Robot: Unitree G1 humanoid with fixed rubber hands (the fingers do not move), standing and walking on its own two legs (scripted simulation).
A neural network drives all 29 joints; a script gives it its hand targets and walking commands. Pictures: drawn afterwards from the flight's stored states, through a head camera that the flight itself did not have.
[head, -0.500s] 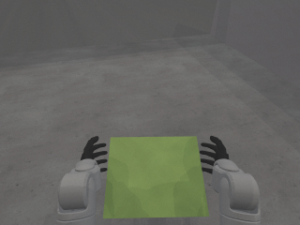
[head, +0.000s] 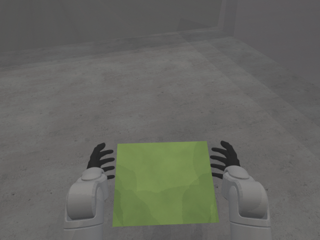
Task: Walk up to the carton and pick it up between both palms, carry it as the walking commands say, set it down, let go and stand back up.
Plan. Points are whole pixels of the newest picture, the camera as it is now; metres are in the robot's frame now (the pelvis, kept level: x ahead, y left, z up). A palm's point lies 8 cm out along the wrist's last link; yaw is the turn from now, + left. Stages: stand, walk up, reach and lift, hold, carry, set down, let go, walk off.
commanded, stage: carry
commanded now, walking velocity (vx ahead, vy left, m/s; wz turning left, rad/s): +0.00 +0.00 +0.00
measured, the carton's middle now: (163, 184) +0.30 +0.00 -0.02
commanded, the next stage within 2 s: hold in 1.60 s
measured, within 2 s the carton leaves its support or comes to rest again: neither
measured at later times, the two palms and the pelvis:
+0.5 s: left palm (108, 171) +0.28 +0.13 +0.07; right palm (238, 167) +0.29 -0.18 +0.07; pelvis +0.02 -0.02 +0.00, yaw +0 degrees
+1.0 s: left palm (112, 166) +0.31 +0.13 +0.05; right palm (234, 163) +0.32 -0.19 +0.05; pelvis +0.04 -0.03 +0.00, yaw +1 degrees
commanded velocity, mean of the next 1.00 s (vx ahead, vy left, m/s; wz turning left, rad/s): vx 0.00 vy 0.00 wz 0.00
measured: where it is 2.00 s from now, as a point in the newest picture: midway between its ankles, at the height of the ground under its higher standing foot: outside the picture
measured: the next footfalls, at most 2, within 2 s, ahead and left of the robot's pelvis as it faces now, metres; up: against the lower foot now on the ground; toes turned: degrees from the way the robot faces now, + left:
none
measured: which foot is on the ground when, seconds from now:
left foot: down 0.00-1.00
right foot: down 0.00-1.00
